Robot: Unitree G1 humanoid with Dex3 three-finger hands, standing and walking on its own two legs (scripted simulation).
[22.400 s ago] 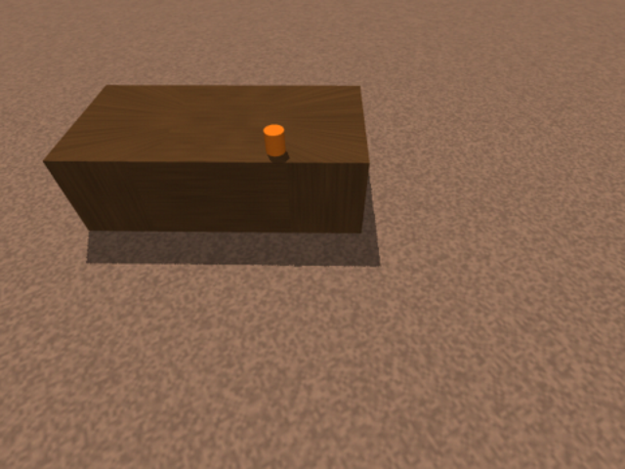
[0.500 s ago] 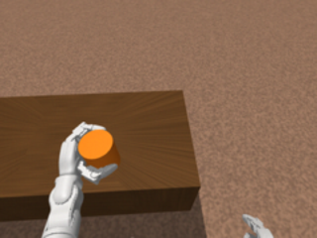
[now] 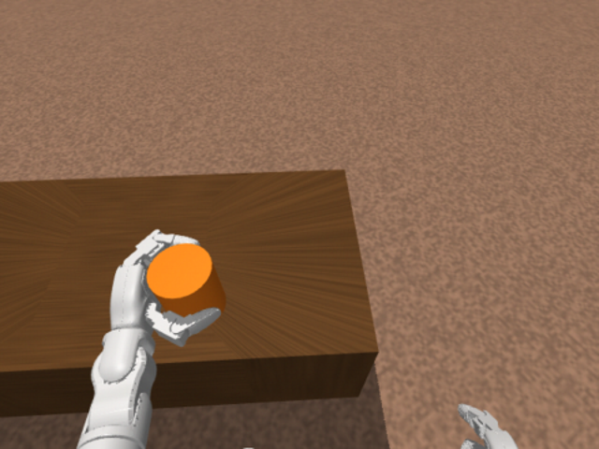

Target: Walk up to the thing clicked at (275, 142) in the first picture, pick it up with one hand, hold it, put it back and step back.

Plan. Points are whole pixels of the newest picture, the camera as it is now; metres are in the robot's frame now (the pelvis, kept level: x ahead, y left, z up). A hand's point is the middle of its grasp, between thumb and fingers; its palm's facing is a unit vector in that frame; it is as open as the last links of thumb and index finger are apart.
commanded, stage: crouch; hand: left
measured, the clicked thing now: (189, 288) +0.32 +0.16 +0.05
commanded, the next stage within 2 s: lower in 1.30 s
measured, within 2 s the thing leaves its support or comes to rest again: neither
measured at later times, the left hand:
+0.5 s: hand (192, 292) +0.36 +0.18 -0.02, palm faces +0.07 -1.00 +0.01, open 10.9 cm
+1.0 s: hand (204, 290) +0.42 +0.20 -0.13, palm faces +0.09 -1.00 +0.01, open 10.9 cm
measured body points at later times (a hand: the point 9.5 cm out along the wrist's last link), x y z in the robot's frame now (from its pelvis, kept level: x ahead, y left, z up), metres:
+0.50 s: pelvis -0.02 +0.00 -0.04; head +0.08 +0.02 +0.40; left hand +0.35 +0.24 -0.02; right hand +0.11 -0.26 -0.15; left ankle +0.04 +0.14 -0.70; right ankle -0.01 -0.14 -0.70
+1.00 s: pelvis -0.04 +0.01 -0.14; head +0.12 +0.03 +0.28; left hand +0.41 +0.25 -0.13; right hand +0.04 -0.25 -0.27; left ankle +0.04 +0.14 -0.70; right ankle -0.01 -0.14 -0.70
